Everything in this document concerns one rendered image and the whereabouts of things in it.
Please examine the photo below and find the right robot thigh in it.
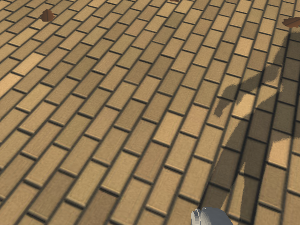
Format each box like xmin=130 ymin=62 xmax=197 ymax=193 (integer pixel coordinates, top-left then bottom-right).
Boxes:
xmin=190 ymin=207 xmax=233 ymax=225

